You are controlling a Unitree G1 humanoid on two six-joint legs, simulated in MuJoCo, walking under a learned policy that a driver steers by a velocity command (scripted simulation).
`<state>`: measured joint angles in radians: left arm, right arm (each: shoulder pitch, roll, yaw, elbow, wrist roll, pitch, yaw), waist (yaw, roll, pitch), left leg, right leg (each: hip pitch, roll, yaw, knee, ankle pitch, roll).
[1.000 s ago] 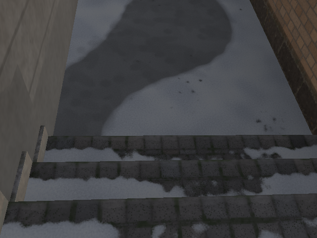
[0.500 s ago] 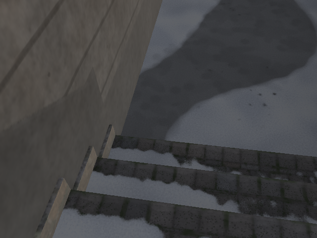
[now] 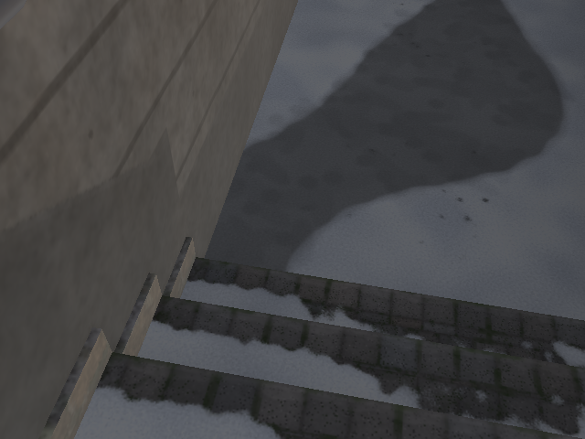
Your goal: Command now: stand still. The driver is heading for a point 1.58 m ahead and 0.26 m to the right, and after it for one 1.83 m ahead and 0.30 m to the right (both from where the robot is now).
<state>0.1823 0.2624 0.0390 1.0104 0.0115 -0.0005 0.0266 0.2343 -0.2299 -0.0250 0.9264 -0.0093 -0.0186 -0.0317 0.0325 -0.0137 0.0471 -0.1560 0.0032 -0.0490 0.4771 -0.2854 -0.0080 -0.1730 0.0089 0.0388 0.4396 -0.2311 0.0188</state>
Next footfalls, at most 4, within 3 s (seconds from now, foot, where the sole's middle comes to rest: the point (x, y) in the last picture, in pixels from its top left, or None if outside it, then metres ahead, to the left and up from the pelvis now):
1.38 right None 0.36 -0.16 -0.78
1.92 left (276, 411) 0.58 0.07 -0.78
2.38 right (359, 365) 0.79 -0.16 -0.95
2.94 left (278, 299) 1.12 0.08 -1.13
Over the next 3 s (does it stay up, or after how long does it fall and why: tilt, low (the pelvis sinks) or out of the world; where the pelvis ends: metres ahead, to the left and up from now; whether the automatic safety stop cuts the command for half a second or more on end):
stays up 1.03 -0.01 -0.36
